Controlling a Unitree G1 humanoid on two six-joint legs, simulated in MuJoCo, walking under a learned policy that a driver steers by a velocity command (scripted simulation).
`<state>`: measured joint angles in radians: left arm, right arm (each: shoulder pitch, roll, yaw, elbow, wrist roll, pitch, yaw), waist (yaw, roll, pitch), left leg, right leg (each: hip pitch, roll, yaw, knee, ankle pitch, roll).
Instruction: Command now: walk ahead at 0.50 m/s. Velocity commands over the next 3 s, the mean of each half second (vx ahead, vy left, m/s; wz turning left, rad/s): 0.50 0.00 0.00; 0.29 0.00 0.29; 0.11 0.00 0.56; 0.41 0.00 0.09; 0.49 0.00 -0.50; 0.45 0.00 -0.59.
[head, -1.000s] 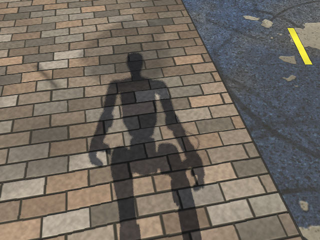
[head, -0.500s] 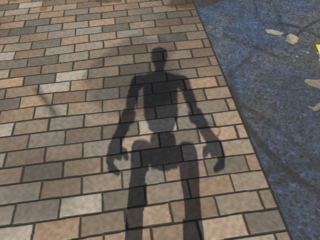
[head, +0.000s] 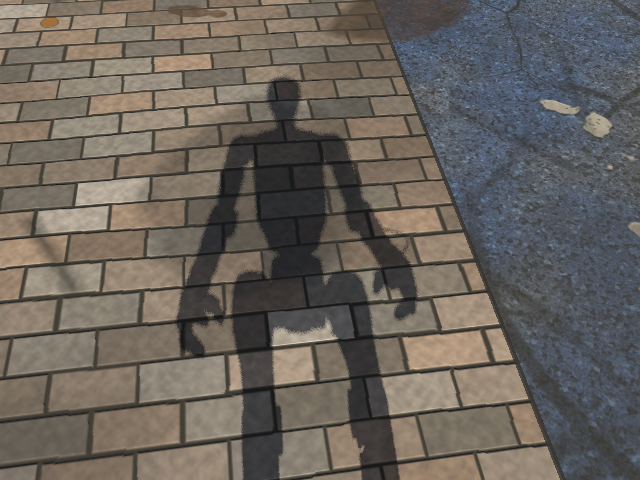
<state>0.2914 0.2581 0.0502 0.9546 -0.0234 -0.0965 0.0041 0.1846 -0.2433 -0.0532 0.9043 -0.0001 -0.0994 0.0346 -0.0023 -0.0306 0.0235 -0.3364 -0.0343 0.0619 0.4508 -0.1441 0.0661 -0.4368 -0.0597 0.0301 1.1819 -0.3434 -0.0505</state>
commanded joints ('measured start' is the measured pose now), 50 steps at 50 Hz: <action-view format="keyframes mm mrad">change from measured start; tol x32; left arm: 1 52 51 23 -47 6 10 11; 16 -381 37 10 -198 2 -4 -35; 23 178 234 80 -59 19 -5 -29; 50 -80 119 26 -127 7 47 16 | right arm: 1 17 -82 -13 -26 -8 -16 2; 50 35 -197 -69 -173 -5 56 -20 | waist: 1 23 117 -57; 18 -49 107 51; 23 109 -251 -438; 32 -26 -25 -8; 50 -32 128 -306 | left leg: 1 135 249 -278 -296 70 162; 20 401 262 -102 -24 590 78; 24 -415 41 -182 911 -390 -15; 38 -199 108 -65 248 252 -49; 45 -104 34 0 79 45 20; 48 551 424 -678 9 879 366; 50 396 334 -533 -69 472 290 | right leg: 1 -138 -92 36 -29 92 -1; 17 -257 -26 -25 -655 330 2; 21 337 19 -49 -676 305 -91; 23 872 -358 701 -856 130 -311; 31 241 -177 114 -1048 404 -180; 45 432 -182 -158 -659 882 -63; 47 160 -23 -207 -161 394 57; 48 -150 165 -83 137 -392 102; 50 -233 76 63 179 -251 71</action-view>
